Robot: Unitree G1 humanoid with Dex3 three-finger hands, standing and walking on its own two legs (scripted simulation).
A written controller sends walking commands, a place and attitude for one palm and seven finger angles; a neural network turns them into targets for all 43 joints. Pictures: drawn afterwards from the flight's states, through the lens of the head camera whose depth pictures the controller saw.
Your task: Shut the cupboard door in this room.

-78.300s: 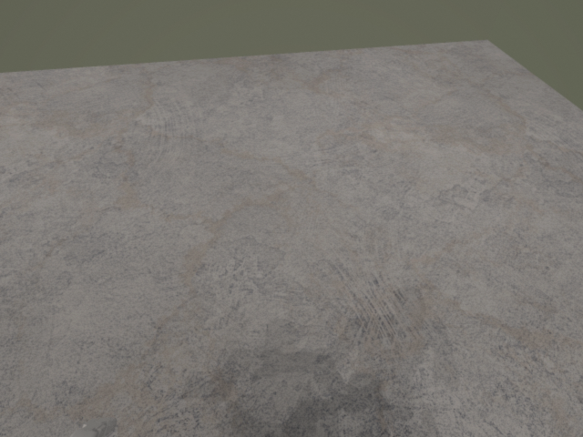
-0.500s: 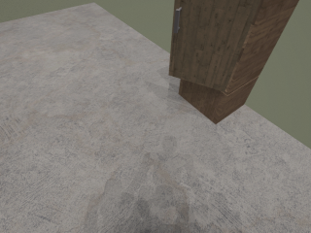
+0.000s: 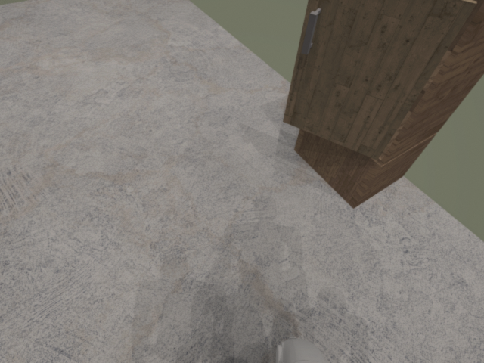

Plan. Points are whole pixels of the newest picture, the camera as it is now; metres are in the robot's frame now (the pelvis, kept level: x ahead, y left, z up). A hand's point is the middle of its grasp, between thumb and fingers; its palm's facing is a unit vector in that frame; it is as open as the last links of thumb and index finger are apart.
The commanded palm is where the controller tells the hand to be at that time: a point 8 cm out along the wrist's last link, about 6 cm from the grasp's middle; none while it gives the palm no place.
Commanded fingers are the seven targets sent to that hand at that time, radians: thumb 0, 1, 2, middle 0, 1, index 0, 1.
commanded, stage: walk to a spot facing it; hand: left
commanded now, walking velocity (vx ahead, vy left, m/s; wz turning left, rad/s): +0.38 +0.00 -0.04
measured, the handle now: (311, 31) +1.06 -0.20 +0.02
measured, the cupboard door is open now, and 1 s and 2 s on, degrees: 27 27 27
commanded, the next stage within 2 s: turn to face it in 0.34 s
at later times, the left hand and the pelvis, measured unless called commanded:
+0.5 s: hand (172, 290) +0.27 +0.15 -0.17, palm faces +0.12 -0.97 -0.22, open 7.1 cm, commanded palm none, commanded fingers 0.00 0.90 0.90 -0.20 -0.30 -0.20 -0.30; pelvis +0.25 -0.04 +0.00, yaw +5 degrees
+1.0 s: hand (173, 208) +0.48 +0.18 -0.17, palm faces -0.09 -0.95 -0.28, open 7.4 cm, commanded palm none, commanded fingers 0.00 0.90 0.90 -0.20 -0.30 -0.20 -0.30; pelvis +0.38 -0.02 -0.02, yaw -10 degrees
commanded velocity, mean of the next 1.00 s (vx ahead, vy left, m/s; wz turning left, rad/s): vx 0.13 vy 0.00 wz -0.29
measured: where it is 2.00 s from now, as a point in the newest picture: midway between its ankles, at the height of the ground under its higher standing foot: (245, 287)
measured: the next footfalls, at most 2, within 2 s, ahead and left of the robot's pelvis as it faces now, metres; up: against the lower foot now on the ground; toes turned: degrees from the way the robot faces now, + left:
right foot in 0.26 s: +0.30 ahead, -0.13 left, +0.00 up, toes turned -4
left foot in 0.64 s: +0.41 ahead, +0.12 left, +0.00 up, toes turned +7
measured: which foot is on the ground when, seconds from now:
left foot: down 0.00-0.26, up 0.28-0.62, down 0.64-0.90, up 0.92-1.00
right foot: up 0.00-0.24, down 0.26-0.66, up 0.68-0.88, down 0.90-1.00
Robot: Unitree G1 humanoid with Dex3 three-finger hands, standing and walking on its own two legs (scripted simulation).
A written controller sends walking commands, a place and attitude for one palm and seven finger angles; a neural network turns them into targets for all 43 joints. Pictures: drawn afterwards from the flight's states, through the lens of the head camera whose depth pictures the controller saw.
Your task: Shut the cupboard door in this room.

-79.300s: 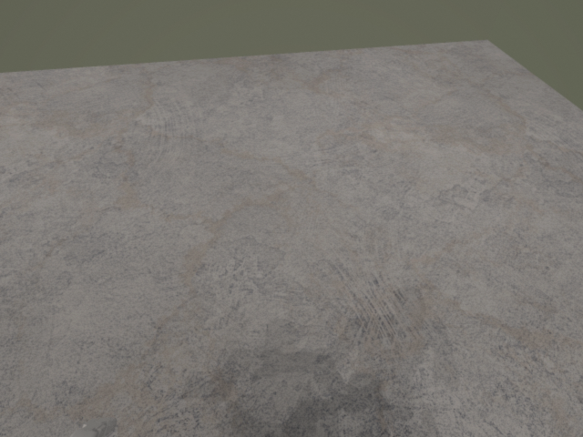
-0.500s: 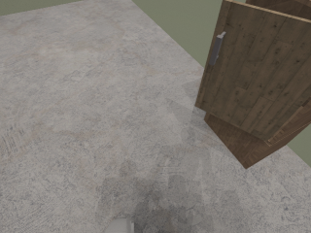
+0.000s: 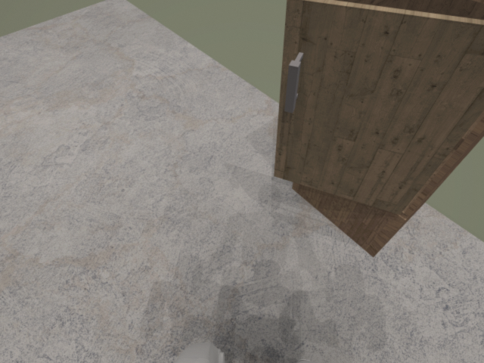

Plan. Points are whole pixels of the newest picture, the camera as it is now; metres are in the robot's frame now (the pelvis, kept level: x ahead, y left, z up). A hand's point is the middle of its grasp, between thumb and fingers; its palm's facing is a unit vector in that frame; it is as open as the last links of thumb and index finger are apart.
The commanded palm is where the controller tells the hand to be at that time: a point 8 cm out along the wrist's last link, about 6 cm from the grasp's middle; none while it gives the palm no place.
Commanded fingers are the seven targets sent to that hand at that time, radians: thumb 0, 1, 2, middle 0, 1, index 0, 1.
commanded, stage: turn to face it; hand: left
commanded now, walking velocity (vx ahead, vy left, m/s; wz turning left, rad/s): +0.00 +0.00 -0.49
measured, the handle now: (294, 83) +0.70 -0.06 +0.04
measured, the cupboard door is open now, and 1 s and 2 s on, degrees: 27 27 27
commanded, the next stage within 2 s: take the last steps up to it in 0.40 s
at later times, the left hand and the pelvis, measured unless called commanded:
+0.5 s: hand (167, 310) +0.22 +0.18 -0.14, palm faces -0.24 -0.94 -0.25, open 7.4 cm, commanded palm none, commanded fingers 0.00 0.90 0.90 -0.20 -0.30 -0.20 -0.30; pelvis +0.04 +0.02 +0.01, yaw -13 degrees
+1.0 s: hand (183, 305) +0.23 +0.15 -0.15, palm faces -0.34 -0.92 -0.16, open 7.4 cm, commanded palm none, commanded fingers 0.00 0.90 0.90 -0.20 -0.30 -0.20 -0.30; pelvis +0.10 +0.00 +0.02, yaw -19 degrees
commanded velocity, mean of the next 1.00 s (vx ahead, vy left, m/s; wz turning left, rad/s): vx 0.13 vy -0.04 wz -0.22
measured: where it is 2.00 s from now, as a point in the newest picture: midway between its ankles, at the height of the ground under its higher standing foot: (279, 360)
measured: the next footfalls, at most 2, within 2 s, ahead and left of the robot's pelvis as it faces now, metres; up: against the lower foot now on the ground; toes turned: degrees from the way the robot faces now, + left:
left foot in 0.16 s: +0.09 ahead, +0.14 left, +0.00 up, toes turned -1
right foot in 0.46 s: +0.05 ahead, -0.11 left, +0.00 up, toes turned -14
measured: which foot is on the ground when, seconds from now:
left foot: up 0.00-0.14, down 0.16-0.46, up 0.48-0.70, down 0.72-1.00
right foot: down 0.00-0.16, up 0.18-0.44, down 0.46-0.72, up 0.74-1.00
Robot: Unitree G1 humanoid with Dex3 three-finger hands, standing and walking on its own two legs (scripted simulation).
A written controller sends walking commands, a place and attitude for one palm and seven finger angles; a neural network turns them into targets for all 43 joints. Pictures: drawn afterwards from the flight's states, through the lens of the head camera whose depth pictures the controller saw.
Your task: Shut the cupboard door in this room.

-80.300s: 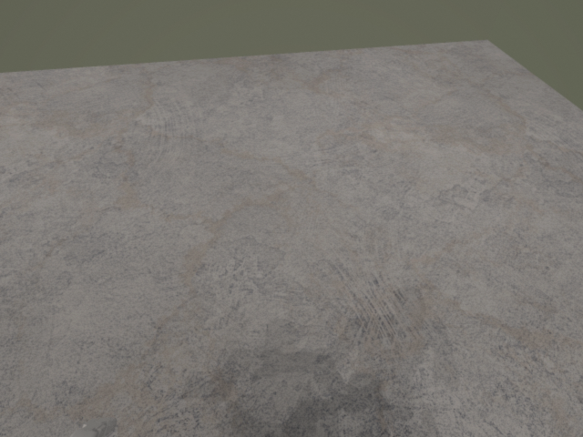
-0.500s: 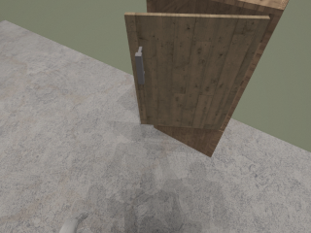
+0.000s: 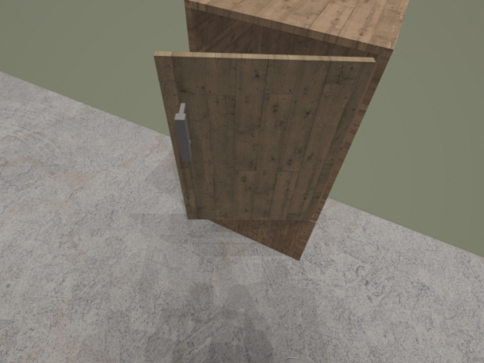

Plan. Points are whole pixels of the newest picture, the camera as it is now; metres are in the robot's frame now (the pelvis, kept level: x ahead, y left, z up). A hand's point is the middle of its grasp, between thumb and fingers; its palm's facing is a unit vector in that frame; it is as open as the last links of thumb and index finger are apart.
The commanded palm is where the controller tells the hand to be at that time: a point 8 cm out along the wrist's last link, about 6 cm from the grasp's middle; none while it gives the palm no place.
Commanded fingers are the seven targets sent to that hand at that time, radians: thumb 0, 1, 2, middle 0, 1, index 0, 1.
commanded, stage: take the last steps up to it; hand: left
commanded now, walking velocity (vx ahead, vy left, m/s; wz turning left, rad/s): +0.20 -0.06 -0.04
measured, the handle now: (184, 133) +0.58 +0.14 +0.02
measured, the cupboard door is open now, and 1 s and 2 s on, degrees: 27 27 27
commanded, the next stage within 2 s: come to a stop and stand still in 0.24 s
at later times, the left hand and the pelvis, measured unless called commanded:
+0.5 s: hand out of the picture +0.13 +0.14 -0.19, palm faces +0.07 -0.99 -0.14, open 7.4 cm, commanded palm none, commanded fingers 0.00 0.90 0.90 -0.20 -0.30 -0.20 -0.30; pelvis +0.13 -0.03 -0.01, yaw +1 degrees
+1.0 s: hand (146, 341) +0.19 +0.19 -0.18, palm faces +0.03 -0.97 -0.24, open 7.4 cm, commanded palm none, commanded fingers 0.00 0.90 0.90 -0.20 -0.30 -0.20 -0.30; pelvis +0.13 +0.00 -0.02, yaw +0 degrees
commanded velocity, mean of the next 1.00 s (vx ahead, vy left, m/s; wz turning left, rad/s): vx -0.03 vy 0.01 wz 0.00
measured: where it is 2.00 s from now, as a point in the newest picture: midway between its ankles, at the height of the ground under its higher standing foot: outside the picture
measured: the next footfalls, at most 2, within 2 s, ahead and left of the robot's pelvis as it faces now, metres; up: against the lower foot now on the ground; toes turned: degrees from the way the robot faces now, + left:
right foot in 0.08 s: +0.17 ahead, -0.14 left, +0.00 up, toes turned -1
left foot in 0.36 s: +0.17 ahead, +0.07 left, +0.00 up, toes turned +7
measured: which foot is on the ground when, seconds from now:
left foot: down 0.00-0.08, up 0.10-0.34, down 0.36-0.66, up 0.68-0.88, down 0.90-1.00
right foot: up 0.00-0.06, down 0.08-1.00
